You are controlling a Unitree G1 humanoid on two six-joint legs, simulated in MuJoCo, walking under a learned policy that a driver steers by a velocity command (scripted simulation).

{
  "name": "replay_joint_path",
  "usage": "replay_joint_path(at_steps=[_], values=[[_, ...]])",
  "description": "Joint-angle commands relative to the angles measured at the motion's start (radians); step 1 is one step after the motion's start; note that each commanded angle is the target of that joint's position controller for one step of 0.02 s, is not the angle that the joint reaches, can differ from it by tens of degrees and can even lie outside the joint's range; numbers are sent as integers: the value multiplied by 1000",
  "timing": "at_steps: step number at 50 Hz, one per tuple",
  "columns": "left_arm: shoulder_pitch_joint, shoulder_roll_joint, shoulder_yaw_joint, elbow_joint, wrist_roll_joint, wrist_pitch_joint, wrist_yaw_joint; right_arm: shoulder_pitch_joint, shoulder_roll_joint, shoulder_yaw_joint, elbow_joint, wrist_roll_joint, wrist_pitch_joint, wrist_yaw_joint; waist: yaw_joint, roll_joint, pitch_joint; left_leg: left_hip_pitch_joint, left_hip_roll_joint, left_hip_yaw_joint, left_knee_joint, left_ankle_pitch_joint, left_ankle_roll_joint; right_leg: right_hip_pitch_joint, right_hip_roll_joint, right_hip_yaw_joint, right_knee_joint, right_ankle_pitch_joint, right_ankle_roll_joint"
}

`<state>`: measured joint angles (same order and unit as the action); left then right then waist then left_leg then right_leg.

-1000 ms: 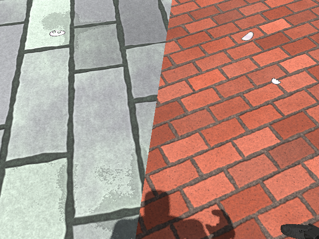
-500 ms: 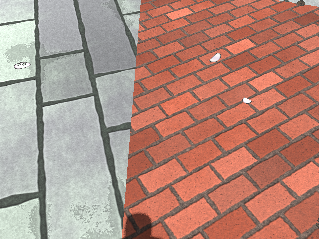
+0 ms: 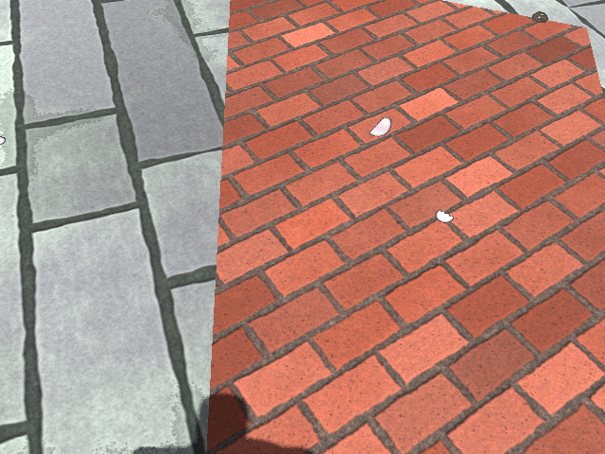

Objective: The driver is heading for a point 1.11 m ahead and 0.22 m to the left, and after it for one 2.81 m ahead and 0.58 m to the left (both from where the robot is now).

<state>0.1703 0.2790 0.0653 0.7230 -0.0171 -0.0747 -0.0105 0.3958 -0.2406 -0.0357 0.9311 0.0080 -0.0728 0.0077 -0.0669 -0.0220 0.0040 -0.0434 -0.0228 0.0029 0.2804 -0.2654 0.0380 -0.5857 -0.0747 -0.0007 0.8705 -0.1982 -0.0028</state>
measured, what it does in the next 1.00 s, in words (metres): walks ahead: right foot, then left foot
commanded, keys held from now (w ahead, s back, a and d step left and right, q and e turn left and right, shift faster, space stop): w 0.46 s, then w+q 0.54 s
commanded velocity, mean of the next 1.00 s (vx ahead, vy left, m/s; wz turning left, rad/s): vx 0.48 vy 0.00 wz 0.20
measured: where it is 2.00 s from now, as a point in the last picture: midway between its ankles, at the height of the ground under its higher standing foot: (204, 259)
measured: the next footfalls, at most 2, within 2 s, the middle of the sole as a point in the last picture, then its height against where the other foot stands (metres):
right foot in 0.20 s outside the picture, level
left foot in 0.76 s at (251, 420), level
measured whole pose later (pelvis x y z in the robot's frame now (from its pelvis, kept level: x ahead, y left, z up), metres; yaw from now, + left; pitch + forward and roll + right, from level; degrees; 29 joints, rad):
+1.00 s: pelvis +0.55 +0.01 +0.00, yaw +15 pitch +2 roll +0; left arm 0.14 0.30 0.05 0.73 0.02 -0.10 0.01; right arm 0.31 -0.27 -0.06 0.77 0.01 -0.06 0.01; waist -0.04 -0.03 0.03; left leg -0.22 -0.11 -0.07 0.34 -0.15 0.09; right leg -0.65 -0.11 0.08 0.96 -0.22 0.04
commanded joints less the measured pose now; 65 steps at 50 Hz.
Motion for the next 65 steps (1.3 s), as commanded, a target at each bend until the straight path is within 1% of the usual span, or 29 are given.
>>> replay_joint_path(at_steps=[1,6,9,10,11,12,13,15,17,23,32,35,37,38,39,40,41,42,43,46,49,53,56,59,61,62,63,64,65], values=[[-147,1,-16,-101,-3,-18,-14,-22,-200,-40,-53,5,-6,-16,-11,109,65,-51,207,-128,-143,229,157,-7,19,-26,-215,140,21],[-190,67,-1,-131,-10,-19,-23,-2,-211,-49,-29,21,-2,-13,13,120,94,6,281,-132,-117,277,130,60,28,-3,-322,171,-33],[75,144,44,-55,-2,-15,-11,-21,-204,-47,-34,12,11,-15,161,105,-76,-23,209,-43,233,656,73,434,89,-52,-345,115,-103],[258,206,64,-21,5,-9,0,-15,-156,-26,-59,-12,12,-16,227,-7,-220,-218,152,-3,552,426,37,721,-80,142,-332,47,-161],[300,290,72,-2,17,-9,-9,116,-17,12,-76,-2,-8,-10,145,-312,-358,-551,-34,-24,904,-243,-17,974,-308,666,-508,-247,-319],[277,185,46,-6,7,-13,-12,51,-137,-14,-67,24,-28,-3,176,-209,-299,-673,7,-134,1026,-290,-2,917,-301,778,-626,-418,-299],[191,145,30,-14,4,-17,-11,-54,-195,-31,-102,43,-39,2,161,-147,-139,-738,60,-110,1038,-198,19,787,-275,629,-633,-370,-254],[76,103,15,-25,18,-21,-18,-122,-170,-31,-113,13,-41,-6,102,-26,-33,-662,140,-85,939,-41,17,550,-190,406,-665,-108,-222],[40,83,11,-19,25,-33,-20,-78,-140,-30,-101,9,-20,-5,52,-64,-35,-565,173,-92,877,15,4,448,-151,311,-714,-3,-225],[115,124,20,43,15,-40,-3,-228,-109,-24,-149,-10,3,-8,68,-14,40,-669,178,-72,602,240,-46,423,-130,163,-780,131,-235],[225,149,26,132,12,-11,13,-460,-86,-5,-244,17,-11,42,156,-9,89,-684,104,-30,289,340,5,655,-176,-23,-732,230,-171],[198,173,33,130,10,10,21,-435,-109,-14,-266,12,-13,60,120,-43,51,-604,52,31,271,193,49,729,-192,-64,-606,567,-139],[168,190,35,114,14,29,35,-234,-175,-55,-227,10,-8,56,8,-63,-84,-321,-33,95,247,162,96,701,-153,-126,-316,901,-94],[173,180,27,91,22,30,47,-63,-245,-87,-190,12,-3,43,-63,-18,-186,-15,23,-26,252,197,145,499,-120,-144,-57,763,-56],[270,54,-18,43,46,1,29,27,-361,-115,-186,11,1,32,-12,226,-324,409,293,-548,225,81,338,30,55,-127,348,95,21],[233,80,-20,51,27,-42,14,48,-291,-94,-188,17,1,30,-38,206,-425,514,370,-854,51,-21,393,-146,135,68,497,-364,19],[127,150,0,19,-14,-67,1,11,-235,-78,-189,9,1,26,-56,159,-286,426,329,-694,32,-16,325,-239,67,114,521,-297,-6],[69,145,-5,-1,-17,-80,2,-54,-210,-72,-204,8,-1,22,-30,82,-181,270,286,-557,24,54,286,-231,21,98,455,-209,-19],[47,140,-1,-1,5,-81,10,-120,-184,-63,-222,6,1,21,11,19,-104,109,247,-460,4,151,261,-178,-12,87,358,-157,-13],[82,121,8,-10,32,-46,17,-184,-161,-56,-255,-4,1,13,87,64,-52,-122,187,-357,-63,317,263,-35,-41,78,227,-98,24],[13,91,0,-44,36,-29,23,-150,-200,-69,-250,4,-3,-4,77,69,-16,-212,151,-279,-84,369,252,-34,-23,52,51,31,64],[-145,59,-13,-87,26,-39,13,-81,-210,-74,-231,14,9,-20,12,94,-4,-249,94,-240,-57,254,185,67,46,41,-257,293,70],[-205,87,-5,-111,11,-48,0,-32,-207,-74,-215,22,19,-25,-6,108,-1,-183,126,-319,-7,180,171,95,67,71,-349,302,58],[-178,126,12,-111,9,-60,-9,-33,-204,-77,-219,17,29,-31,25,134,-7,-90,165,-411,90,185,148,134,67,94,-394,181,22],[-36,158,33,-78,16,-69,-1,-54,-171,-67,-233,12,34,-28,102,136,-74,-111,111,-399,231,261,109,349,56,74,-448,149,-29],[104,206,47,-66,33,-71,7,-56,-115,-45,-252,-1,30,-22,164,55,-208,-217,51,-326,481,172,75,599,-89,199,-420,105,-91],[205,288,68,-35,42,-57,9,101,-41,-22,-272,21,20,-20,113,-250,-352,-576,-98,-185,823,-272,0,969,-328,624,-463,-42,-261],[217,219,58,-29,14,-48,2,101,-133,-33,-262,36,16,-23,130,-254,-328,-736,-22,-186,985,-322,-12,961,-373,811,-542,-308,-274],[168,145,38,-46,13,-43,6,-13,-208,-54,-268,32,21,-24,162,-129,-185,-774,20,-183,1032,-225,-19,836,-320,660,-568,-335,-222]])
Velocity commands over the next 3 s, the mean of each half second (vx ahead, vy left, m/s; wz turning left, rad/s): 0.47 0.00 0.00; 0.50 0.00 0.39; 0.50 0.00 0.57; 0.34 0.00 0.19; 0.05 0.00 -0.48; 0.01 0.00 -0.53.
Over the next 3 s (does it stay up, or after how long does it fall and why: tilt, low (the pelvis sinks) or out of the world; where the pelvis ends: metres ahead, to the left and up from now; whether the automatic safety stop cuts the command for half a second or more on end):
stays up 1.06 0.26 0.00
